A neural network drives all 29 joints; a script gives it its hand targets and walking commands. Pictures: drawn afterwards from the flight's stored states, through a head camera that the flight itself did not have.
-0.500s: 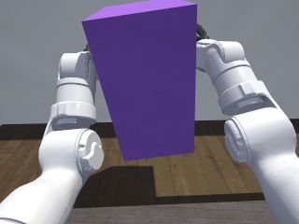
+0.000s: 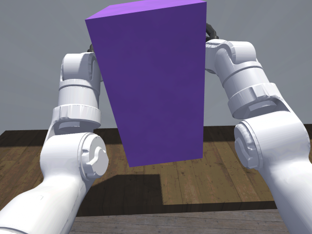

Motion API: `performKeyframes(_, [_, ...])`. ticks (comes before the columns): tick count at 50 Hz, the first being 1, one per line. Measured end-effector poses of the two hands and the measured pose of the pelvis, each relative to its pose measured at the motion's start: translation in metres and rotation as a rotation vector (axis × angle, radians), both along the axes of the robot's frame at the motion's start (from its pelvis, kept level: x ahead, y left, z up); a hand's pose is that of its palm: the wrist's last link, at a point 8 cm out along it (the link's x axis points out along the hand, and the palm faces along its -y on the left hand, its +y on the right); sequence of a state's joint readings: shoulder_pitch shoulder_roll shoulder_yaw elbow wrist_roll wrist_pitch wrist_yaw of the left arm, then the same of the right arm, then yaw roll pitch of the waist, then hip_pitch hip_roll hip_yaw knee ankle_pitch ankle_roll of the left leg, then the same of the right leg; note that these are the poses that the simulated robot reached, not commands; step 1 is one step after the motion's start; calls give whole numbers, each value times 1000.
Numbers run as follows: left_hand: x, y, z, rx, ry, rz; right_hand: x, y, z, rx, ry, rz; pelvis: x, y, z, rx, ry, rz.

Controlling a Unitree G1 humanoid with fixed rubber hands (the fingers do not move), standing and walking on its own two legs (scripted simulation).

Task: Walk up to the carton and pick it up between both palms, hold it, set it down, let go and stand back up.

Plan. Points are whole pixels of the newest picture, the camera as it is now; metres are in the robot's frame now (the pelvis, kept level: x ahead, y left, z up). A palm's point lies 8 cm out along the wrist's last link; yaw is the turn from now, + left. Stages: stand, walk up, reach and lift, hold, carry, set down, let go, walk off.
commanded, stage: hold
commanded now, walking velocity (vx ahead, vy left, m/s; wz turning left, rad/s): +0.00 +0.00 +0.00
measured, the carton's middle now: (154, 79) +0.34 -0.01 +0.32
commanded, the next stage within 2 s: set down in 0.92 s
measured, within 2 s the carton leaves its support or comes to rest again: neither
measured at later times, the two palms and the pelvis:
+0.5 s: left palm (94, 68) +0.37 +0.13 +0.34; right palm (206, 55) +0.36 -0.12 +0.37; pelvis +0.00 +0.00 +0.00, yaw +0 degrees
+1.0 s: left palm (96, 67) +0.37 +0.12 +0.34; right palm (208, 57) +0.36 -0.13 +0.37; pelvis +0.00 +0.00 +0.00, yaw +1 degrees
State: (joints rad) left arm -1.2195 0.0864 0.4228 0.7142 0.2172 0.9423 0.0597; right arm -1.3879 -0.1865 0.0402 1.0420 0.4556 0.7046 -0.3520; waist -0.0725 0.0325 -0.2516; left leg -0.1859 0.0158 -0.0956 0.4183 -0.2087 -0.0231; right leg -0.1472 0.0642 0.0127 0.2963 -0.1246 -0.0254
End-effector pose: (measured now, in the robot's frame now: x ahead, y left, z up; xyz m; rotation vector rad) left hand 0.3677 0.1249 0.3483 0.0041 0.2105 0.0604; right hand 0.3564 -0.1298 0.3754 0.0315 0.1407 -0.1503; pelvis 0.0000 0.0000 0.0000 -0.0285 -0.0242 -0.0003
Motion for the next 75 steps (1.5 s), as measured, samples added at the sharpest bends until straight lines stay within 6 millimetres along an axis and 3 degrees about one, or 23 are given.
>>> performKeyframes(48, [4,1,-8,8,12,7,5,1,-10,-9,22,2,3,2,0,-3,-9,3])
performKeyframes(62, [16,-13,29,-14,-97,-50,0,-14,20,47,-90,-58,5,-4,2,11,-50,14])
performKeyframes(68, [25,-2,21,1,-100,-41,12,-4,3,41,-93,-40,8,-6,3,13,-80,17])
performKeyframes(75, [37,16,-8,-4,-94,-16,30,13,-32,31,-85,-18,8,-7,3,11,-92,35])
